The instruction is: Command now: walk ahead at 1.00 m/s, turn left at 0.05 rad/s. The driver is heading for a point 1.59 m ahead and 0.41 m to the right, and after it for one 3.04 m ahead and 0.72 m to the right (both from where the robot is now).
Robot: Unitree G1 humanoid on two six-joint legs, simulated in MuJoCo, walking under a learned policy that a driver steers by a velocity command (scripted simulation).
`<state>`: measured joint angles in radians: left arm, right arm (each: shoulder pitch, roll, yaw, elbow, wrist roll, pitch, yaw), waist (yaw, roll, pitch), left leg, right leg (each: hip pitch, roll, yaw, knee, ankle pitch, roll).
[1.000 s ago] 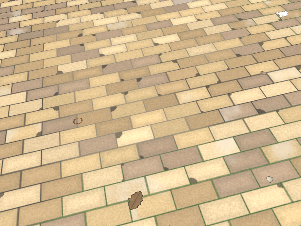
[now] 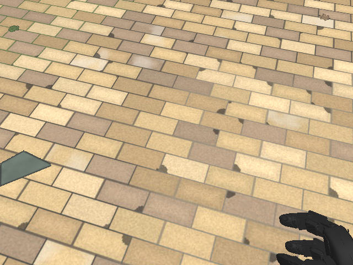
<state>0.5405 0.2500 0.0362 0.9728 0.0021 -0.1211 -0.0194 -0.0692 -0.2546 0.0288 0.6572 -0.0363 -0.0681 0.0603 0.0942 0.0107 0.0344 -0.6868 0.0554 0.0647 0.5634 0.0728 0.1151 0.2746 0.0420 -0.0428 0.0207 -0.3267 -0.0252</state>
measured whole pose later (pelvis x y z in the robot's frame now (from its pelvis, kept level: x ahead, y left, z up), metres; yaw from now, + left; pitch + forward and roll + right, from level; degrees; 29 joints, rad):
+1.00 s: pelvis +0.98 -0.09 -0.01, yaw -34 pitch +2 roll +1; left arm 0.40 0.35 0.08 0.87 0.01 -0.07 0.00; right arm 0.09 -0.28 -0.01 0.67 -0.06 -0.09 0.00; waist 0.06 -0.03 0.02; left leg -0.48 0.00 0.02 0.62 -0.17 0.00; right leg -0.12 0.13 0.17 1.05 -0.41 -0.12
